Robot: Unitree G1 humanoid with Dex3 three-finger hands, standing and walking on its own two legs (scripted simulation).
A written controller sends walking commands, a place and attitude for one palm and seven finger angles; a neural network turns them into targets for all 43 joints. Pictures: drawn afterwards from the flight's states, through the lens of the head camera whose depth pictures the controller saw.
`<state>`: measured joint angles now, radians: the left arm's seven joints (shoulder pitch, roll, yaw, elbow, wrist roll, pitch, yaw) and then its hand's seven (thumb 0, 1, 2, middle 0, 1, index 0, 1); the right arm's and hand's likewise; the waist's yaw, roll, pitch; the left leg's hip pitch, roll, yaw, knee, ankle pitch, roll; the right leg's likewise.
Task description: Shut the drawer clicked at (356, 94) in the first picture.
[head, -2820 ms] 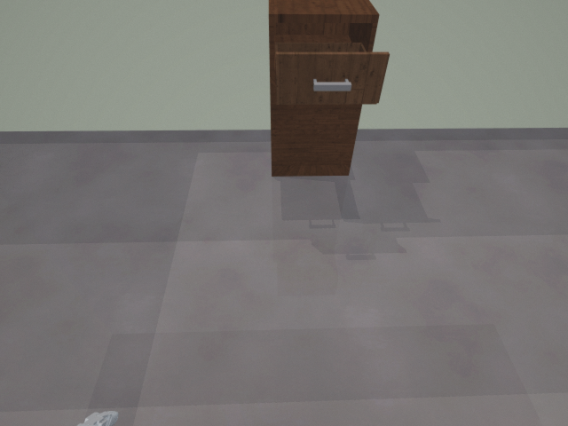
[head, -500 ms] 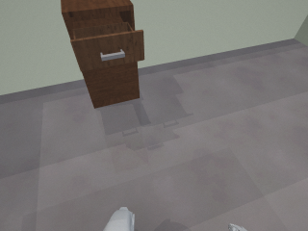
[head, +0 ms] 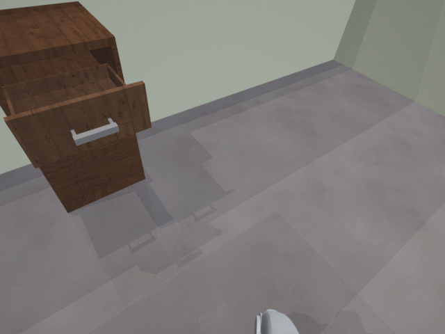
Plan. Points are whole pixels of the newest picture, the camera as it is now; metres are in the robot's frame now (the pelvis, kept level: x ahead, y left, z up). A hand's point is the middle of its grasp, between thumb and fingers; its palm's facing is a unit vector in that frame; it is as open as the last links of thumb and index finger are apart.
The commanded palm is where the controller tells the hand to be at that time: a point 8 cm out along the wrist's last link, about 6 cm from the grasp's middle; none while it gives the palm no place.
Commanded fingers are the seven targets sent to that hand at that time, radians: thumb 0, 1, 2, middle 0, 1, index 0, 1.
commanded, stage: walk to a spot facing it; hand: left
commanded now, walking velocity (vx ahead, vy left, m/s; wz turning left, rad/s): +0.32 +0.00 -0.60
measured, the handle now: (94, 130) +0.67 +0.44 -0.08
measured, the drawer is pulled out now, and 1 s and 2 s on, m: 0.30 0.30 0.30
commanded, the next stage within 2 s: turn to face it in 0.54 s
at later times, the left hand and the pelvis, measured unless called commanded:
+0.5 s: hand (193, 256) +0.33 +0.09 -0.17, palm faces -0.22 -0.95 -0.22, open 7.3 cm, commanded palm none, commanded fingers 0.00 0.90 0.90 -0.20 -0.30 -0.20 -0.30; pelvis +0.20 -0.08 -0.01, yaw -16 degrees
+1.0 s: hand (186, 234) +0.40 +0.12 -0.19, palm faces -0.13 -0.98 -0.14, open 7.4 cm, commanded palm none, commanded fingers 0.00 0.90 0.90 -0.20 -0.30 -0.20 -0.30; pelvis +0.36 -0.05 -0.01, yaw -12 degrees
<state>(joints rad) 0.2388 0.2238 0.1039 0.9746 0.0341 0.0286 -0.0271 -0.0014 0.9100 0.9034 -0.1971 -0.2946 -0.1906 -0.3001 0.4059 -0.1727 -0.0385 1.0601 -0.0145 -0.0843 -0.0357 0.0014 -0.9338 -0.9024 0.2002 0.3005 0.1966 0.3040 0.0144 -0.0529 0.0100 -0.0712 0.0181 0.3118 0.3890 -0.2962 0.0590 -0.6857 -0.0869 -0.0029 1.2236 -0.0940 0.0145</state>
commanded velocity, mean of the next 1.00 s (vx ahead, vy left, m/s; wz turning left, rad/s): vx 0.18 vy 0.00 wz -0.02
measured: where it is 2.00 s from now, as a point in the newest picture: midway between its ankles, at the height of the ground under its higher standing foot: (241, 331)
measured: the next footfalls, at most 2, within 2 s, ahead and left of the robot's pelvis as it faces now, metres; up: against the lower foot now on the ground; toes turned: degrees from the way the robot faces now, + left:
right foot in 0.32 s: +0.26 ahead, -0.15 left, +0.00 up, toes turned -19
left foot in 0.82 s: +0.47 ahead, +0.00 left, +0.00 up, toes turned -9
